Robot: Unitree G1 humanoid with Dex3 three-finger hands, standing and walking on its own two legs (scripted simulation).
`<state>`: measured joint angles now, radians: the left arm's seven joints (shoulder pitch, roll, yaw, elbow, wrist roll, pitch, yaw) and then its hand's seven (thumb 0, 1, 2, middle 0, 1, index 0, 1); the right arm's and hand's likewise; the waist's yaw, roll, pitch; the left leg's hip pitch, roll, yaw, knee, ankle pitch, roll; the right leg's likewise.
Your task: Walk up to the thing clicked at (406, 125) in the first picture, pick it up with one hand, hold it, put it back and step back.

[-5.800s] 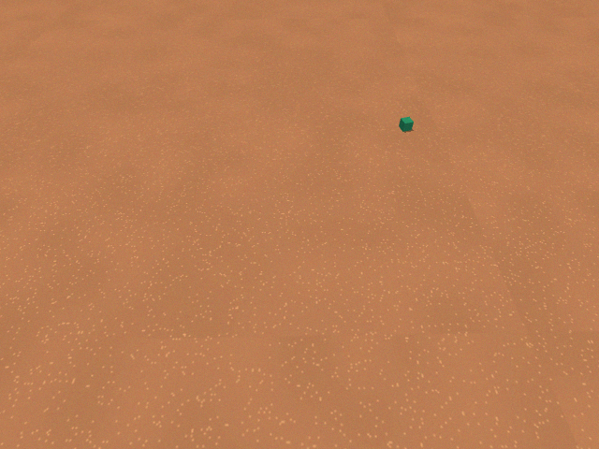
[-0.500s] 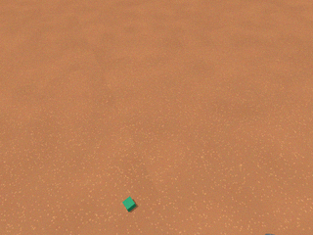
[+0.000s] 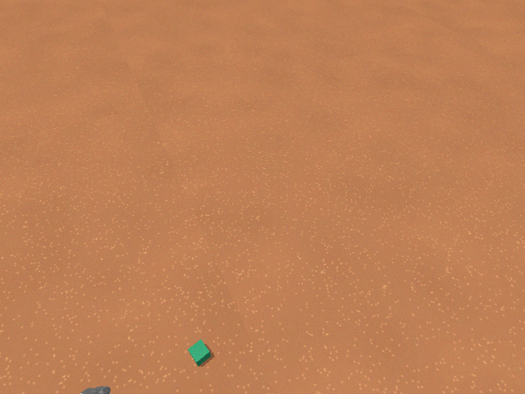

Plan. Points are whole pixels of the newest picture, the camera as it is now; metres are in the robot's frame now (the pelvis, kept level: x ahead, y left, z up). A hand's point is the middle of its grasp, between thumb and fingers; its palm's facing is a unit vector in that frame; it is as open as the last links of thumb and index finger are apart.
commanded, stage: walk up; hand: left
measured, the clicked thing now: (199, 352) +0.37 +0.22 -0.75
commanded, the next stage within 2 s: stand in 0.94 s
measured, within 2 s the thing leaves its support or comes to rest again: neither
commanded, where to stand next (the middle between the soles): +0.05 +0.00 m, yaw -1 degrees
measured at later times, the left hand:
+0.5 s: hand out of the picture +0.08 +0.26 -0.15, palm faces -0.01 -0.94 -0.35, open 7.4 cm
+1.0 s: hand out of the picture +0.09 +0.26 -0.15, palm faces -0.02 -0.94 -0.35, open 7.4 cm
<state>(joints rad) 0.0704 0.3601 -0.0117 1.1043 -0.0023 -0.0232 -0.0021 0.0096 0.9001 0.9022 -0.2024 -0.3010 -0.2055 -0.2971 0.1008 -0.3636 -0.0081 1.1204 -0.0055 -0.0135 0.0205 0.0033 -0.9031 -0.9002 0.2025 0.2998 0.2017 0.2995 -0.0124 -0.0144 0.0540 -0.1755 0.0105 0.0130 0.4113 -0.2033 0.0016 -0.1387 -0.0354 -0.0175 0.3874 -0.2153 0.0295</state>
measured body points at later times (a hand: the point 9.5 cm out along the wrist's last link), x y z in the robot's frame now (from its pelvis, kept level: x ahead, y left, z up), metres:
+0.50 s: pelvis +0.01 +0.00 +0.00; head +0.01 +0.00 +0.45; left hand +0.09 +0.31 -0.13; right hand +0.09 -0.30 -0.13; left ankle +0.01 +0.12 -0.74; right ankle +0.00 -0.14 -0.74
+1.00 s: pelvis +0.01 +0.00 +0.00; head +0.02 +0.00 +0.45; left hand +0.09 +0.30 -0.13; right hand +0.08 -0.30 -0.13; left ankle +0.01 +0.12 -0.74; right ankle +0.00 -0.14 -0.74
